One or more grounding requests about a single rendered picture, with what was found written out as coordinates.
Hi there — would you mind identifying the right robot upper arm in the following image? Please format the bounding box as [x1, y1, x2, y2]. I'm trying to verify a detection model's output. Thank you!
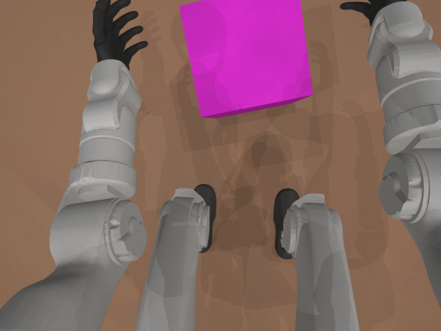
[378, 148, 441, 308]

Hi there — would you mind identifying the carton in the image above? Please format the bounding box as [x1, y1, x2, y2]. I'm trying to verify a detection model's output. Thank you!
[179, 0, 313, 119]

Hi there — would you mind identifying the robot left forearm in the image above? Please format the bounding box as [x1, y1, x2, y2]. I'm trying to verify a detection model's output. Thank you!
[50, 59, 141, 257]

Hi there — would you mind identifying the right robot thigh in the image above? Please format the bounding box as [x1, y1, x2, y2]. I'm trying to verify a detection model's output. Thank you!
[285, 203, 360, 331]

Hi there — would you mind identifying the robot left hand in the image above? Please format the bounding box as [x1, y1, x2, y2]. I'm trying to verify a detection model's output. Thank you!
[92, 0, 148, 70]

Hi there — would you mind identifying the right robot shin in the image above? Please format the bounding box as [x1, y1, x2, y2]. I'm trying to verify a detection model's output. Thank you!
[280, 193, 343, 254]

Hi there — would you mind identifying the robot right hand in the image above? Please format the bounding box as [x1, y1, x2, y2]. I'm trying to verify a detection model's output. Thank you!
[340, 0, 407, 26]

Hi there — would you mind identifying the left robot upper arm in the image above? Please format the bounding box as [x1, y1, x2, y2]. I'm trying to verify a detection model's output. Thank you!
[0, 197, 147, 331]

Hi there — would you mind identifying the robot right forearm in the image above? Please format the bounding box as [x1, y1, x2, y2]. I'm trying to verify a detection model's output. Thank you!
[367, 1, 441, 155]

